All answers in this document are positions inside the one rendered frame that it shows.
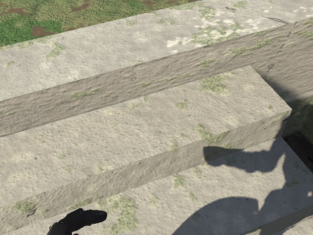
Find left robot hand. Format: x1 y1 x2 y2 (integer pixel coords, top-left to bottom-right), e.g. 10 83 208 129
47 208 108 235

